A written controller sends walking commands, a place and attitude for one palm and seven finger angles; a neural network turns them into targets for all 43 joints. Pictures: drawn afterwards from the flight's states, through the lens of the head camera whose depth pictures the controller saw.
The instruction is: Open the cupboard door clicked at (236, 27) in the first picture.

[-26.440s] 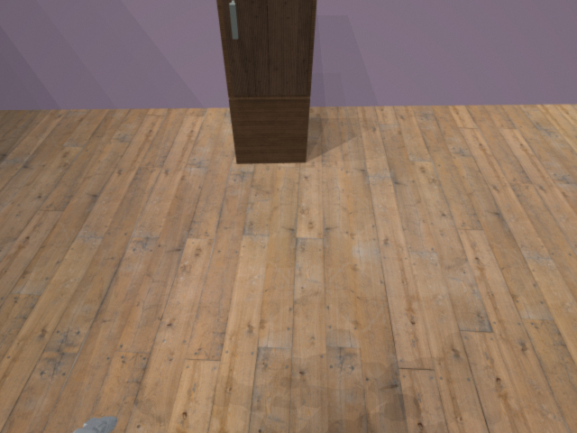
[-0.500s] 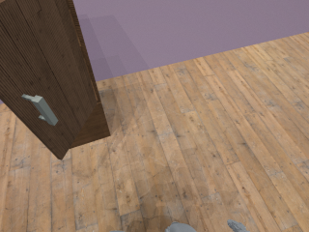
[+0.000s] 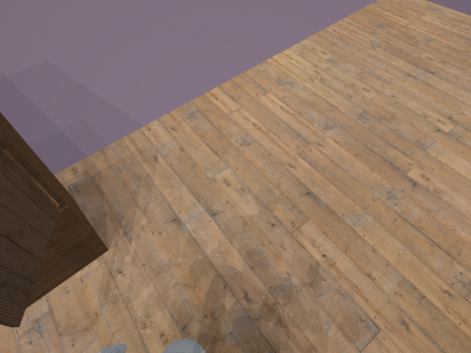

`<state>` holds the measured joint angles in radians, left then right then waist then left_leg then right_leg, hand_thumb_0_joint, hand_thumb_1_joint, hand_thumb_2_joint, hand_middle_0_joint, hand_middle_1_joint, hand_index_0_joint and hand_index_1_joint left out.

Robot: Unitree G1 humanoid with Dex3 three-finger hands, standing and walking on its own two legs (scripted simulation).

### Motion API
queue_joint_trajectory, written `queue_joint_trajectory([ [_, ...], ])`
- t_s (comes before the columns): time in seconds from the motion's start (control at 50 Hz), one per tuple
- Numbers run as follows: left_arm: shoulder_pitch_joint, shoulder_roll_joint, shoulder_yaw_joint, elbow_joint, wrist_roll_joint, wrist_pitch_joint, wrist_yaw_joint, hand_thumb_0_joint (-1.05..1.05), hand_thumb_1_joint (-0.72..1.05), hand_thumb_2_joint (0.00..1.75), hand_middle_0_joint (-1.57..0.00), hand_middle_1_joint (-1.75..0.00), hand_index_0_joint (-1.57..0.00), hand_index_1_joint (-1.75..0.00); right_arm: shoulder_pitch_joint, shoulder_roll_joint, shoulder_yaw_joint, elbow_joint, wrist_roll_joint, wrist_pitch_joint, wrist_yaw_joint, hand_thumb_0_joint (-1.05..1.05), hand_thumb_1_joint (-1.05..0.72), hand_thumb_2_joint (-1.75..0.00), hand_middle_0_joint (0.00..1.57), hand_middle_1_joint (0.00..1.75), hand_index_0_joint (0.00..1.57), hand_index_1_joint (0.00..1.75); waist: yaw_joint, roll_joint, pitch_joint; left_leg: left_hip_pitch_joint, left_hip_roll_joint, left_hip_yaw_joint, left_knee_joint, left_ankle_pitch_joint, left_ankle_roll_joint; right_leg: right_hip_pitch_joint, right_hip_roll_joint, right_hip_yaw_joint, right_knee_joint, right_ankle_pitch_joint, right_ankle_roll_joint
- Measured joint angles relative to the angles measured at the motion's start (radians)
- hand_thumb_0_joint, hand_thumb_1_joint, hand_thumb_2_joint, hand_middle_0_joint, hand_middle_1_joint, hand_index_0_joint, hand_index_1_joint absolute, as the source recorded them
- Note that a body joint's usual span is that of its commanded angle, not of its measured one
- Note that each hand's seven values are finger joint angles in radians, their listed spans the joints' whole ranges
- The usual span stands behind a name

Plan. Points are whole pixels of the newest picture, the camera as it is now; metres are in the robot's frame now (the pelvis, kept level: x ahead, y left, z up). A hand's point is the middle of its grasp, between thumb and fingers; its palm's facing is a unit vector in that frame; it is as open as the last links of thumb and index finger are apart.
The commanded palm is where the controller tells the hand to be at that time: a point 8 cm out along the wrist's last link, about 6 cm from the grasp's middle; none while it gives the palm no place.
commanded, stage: walk to a spot facing it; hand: left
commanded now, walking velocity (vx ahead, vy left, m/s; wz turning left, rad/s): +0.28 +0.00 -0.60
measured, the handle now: out of the picture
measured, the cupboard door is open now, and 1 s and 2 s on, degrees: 51 51 51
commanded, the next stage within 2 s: turn to face it in 1.28 s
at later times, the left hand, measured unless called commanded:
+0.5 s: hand (213, 256) +0.33 +0.07 -0.17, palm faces -0.38 -0.90 -0.21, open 7.4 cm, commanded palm none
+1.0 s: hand (232, 246) +0.37 +0.03 -0.19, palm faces -0.35 -0.92 -0.17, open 7.3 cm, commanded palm none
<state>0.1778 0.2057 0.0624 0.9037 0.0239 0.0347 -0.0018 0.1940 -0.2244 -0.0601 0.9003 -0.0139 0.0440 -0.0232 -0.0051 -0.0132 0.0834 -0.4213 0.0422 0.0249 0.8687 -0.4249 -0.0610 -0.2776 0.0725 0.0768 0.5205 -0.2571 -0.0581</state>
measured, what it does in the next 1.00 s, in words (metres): walks ahead, turning right: left foot, then right foot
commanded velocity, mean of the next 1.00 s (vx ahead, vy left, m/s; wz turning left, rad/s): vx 0.34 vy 0.00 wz -0.41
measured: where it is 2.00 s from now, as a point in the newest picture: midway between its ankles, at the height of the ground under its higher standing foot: (335, 253)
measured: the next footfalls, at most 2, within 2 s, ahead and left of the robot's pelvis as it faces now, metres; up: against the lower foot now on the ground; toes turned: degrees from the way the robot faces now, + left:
left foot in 0.10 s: +0.06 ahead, +0.13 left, +0.00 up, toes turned -1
right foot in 0.48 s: +0.21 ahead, -0.18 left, +0.00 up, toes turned -26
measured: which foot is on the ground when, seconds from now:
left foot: up 0.00-0.08, down 0.10-0.48, up 0.50-0.98, down 1.00-1.00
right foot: down 0.00-0.08, up 0.10-0.46, down 0.48-0.98, up 1.00-1.00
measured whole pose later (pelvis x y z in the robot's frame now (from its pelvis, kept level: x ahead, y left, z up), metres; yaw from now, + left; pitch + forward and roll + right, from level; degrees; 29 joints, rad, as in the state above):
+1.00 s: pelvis +0.34 -0.15 -0.02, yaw -29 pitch +0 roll +0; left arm 0.42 0.16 0.06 1.09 0.01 -0.06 0.00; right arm 0.06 -0.17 -0.03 0.91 -0.04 -0.06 0.01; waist 0.05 -0.02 0.05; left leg -0.41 0.06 0.09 0.57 -0.17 0.02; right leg -0.05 0.07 0.01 0.59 -0.47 -0.07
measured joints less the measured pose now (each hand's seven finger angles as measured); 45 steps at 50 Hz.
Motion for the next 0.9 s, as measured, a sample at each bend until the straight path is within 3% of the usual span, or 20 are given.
queue_joint_trajectory([
  [0.08, 0.036, -0.003, 0.007, 0.008, -0.003, 0.002, -0.012, 0.0, 0.91, 0.9, -0.21, -0.3, -0.2, -0.3, 0.02, 0.022, 0.014, -0.017, -0.003, -0.032, 0.007, 0.0, -0.91, -0.9, 0.2, 0.3, 0.2, 0.3, 0.007, -0.012, -0.041, 0.111, -0.017, 0.008, -0.251, 0.02, 0.02, -0.007, 0.023, 0.035, 0.034, -0.035, 0.008],
  [0.12, 0.049, -0.004, 0.014, 0.013, -0.006, 0.009, -0.02, 0.0, 0.91, 0.9, -0.21, -0.3, -0.2, -0.3, 0.038, 0.026, 0.023, -0.024, -0.016, -0.058, 0.002, 0.0, -0.91, -0.9, 0.2, 0.3, 0.2, 0.3, 0.0, -0.002, -0.059, 0.122, -0.002, 0.009, -0.298, 0.087, 0.052, -0.065, 0.031, 0.013, 0.167, -0.18, 0.018],
  [0.16, 0.05, 0.006, 0.025, 0.024, 0.003, 0.012, -0.034, 0.0, 0.91, 0.9, -0.2, -0.3, -0.2, -0.3, 0.062, 0.041, 0.033, -0.022, -0.025, -0.072, 0.002, 0.0, -0.91, -0.9, 0.2, 0.3, 0.2, 0.3, -0.003, -0.015, -0.058, 0.146, 0.007, 0.04, -0.302, 0.101, 0.063, -0.14, 0.005, -0.03, 0.364, -0.213, 0.03],
  [0.2, 0.044, 0.016, 0.033, 0.029, 0.01, 0.007, -0.048, 0.01, 0.91, 0.9, -0.2, -0.3, -0.2, -0.3, 0.099, 0.052, 0.041, -0.014, -0.027, -0.082, 0.001, 0.0, -0.91, -0.9, 0.2, 0.3, 0.21, 0.3, -0.004, -0.021, -0.058, 0.19, 0.019, 0.066, -0.353, 0.106, 0.058, -0.21, -0.032, -0.07, 0.51, -0.159, 0.045],
  [0.26, 0.026, 0.022, 0.036, 0.022, 0.011, 0.0, -0.057, 0.01, 0.91, 0.9, -0.2, -0.3, -0.19, -0.3, 0.15, 0.061, 0.048, 0.014, -0.025, -0.096, -0.005, 0.0, -0.9, -0.9, 0.2, 0.3, 0.21, 0.3, -0.001, -0.019, -0.048, 0.259, 0.038, 0.108, -0.432, 0.117, 0.046, -0.285, -0.087, -0.106, 0.58, -0.072, 0.061],
  [0.32, -0.005, 0.021, 0.031, 0.018, 0.008, -0.001, -0.061, 0.01, 0.91, 0.9, -0.2, -0.3, -0.19, -0.3, 0.194, 0.063, 0.048, 0.045, -0.025, -0.103, -0.007, 0.0, -0.9, -0.9, 0.2, 0.3, 0.21, 0.3, -0.008, -0.01, -0.029, 0.318, 0.059, 0.155, -0.471, 0.105, 0.03, -0.317, -0.122, -0.132, 0.507, -0.028, 0.064],
  [0.4, -0.061, 0.016, 0.022, 0.018, 0.005, 0.004, -0.068, 0.01, 0.91, 0.9, -0.2, -0.3, -0.19, -0.3, 0.246, 0.053, 0.041, 0.083, -0.03, -0.095, -0.003, 0.0, -0.9, -0.9, 0.2, 0.3, 0.21, 0.3, -0.037, 0.004, -0.001, 0.383, 0.085, 0.218, -0.468, 0.053, -0.003, -0.29, -0.136, -0.174, 0.303, -0.018, 0.049],
  [0.44, -0.09, 0.014, 0.017, 0.014, 0.004, -0.001, -0.07, 0.01, 0.91, 0.9, -0.2, -0.3, -0.19, -0.3, 0.272, 0.044, 0.037, 0.1, -0.029, -0.089, 0.0, 0.0, -0.9, -0.9, 0.2, 0.3, 0.21, 0.3, -0.052, 0.015, 0.011, 0.407, 0.106, 0.242, -0.435, 0.01, -0.026, -0.25, -0.123, -0.198, 0.218, -0.034, 0.029],
  [0.48, -0.109, 0.02, 0.011, 0.001, 0.004, -0.026, -0.07, 0.01, 0.91, 0.9, -0.2, -0.3, -0.19, -0.3, 0.304, 0.04, 0.036, 0.12, -0.021, -0.08, 0.006, 0.0, -0.9, -0.9, 0.2, 0.3, 0.21, 0.3, -0.057, 0.017, 0.017, 0.387, 0.139, 0.248, -0.301, -0.052, -0.034, -0.171, -0.103, -0.216, 0.118, -0.025, -0.009],
  [0.5, -0.115, 0.022, 0.012, -0.007, 0.002, -0.046, -0.064, 0.01, 0.91, 0.9, -0.2, -0.3, -0.19, -0.3, 0.304, 0.04, 0.036, 0.132, -0.011, -0.069, 0.011, 0.0, -0.9, -0.9, 0.2, 0.3, 0.21, 0.3, -0.049, 0.01, 0.023, 0.334, 0.145, 0.221, -0.141, -0.083, -0.024, -0.174, -0.1, -0.213, 0.136, 0.034, -0.028],
  [0.54, -0.118, 0.017, 0.01, -0.01, -0.01, -0.068, -0.045, 0.0, 0.91, 0.9, -0.2, -0.3, -0.19, -0.3, 0.261, 0.034, 0.03, 0.154, -0.001, -0.044, 0.014, 0.01, -0.9, -0.9, 0.2, 0.3, 0.2, 0.3, -0.049, 0.015, 0.046, 0.194, 0.128, 0.112, 0.198, -0.099, -0.002, -0.162, -0.083, -0.211, 0.195, -0.007, -0.04],
  [0.56, -0.109, 0.014, 0.007, -0.009, -0.014, -0.07, -0.036, 0.0, 0.91, 0.9, -0.2, -0.3, -0.19, -0.3, 0.233, 0.032, 0.026, 0.157, -0.001, -0.037, 0.014, 0.01, -0.91, -0.9, 0.2, 0.3, 0.2, 0.3, -0.05, 0.016, 0.051, 0.127, 0.117, 0.077, 0.307, -0.066, 0.005, -0.139, -0.072, -0.209, 0.184, -0.027, -0.041],
  [0.6, -0.083, 0.005, 0.002, 0.005, -0.012, -0.067, -0.021, 0.0, 0.91, 0.9, -0.2, -0.3, -0.19, -0.3, 0.175, 0.029, 0.016, 0.144, -0.007, -0.035, 0.014, 0.01, -0.91, -0.9, 0.2, 0.3, 0.2, 0.3, -0.05, 0.016, 0.046, 0.018, 0.11, 0.048, 0.372, 0.005, 0.009, -0.083, -0.05, -0.2, 0.117, -0.027, -0.04],
  [0.68, -0.013, -0.016, 0.002, 0.05, -0.007, -0.069, -0.008, 0.0, 0.92, 0.9, -0.2, -0.3, -0.2, -0.3, 0.075, 0.035, 0.007, 0.084, -0.016, -0.048, 0.019, 0.01, -0.91, -0.9, 0.2, 0.3, 0.2, 0.3, -0.045, 0.011, 0.01, -0.115, 0.107, 0.032, 0.237, 0.112, 0.005, 0.018, -0.018, -0.169, -0.034, 0.011, -0.048],
  [0.74, 0.037, -0.016, 0.007, 0.079, -0.008, -0.081, -0.008, 0.0, 0.94, 0.9, -0.2, -0.3, -0.2, -0.3, 0.019, 0.043, 0.005, 0.052, -0.018, -0.058, 0.026, 0.01, -0.91, -0.9, 0.2, 0.3, 0.2, 0.3, -0.026, 0.014, -0.015, -0.162, 0.098, 0.017, 0.138, 0.179, 0.003, 0.087, 0.002, -0.148, -0.112, 0.014, -0.053],
  [0.9, 0.165, -0.031, -0.007, 0.145, -0.008, -0.1, -0.005, 0.0, 0.92, 0.9, -0.2, -0.3, -0.2, -0.3, -0.1, 0.054, 0.009, 0.026, -0.011, -0.066, 0.041, 0.0, -0.91, -0.9, 0.2, 0.3, 0.2, 0.3, 0.042, 0.01, -0.031, -0.127, 0.055, 0.031, -0.105, 0.218, 0.02, 0.254, 0.016, -0.096, -0.179, -0.072, -0.039],
])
